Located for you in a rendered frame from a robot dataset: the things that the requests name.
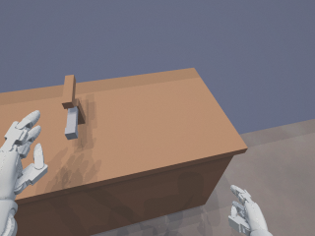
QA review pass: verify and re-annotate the tap lever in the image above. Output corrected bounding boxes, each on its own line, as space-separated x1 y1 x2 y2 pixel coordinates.
64 106 79 141

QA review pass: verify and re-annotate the left robot forearm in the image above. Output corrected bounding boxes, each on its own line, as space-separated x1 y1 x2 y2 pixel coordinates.
0 199 18 236

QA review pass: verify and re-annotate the counter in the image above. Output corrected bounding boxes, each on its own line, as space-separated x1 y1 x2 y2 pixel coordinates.
0 68 248 236

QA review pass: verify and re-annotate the right robot hand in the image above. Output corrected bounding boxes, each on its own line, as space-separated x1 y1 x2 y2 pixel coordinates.
228 185 269 236

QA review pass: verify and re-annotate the left robot hand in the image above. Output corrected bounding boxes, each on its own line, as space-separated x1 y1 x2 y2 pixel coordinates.
0 110 48 201

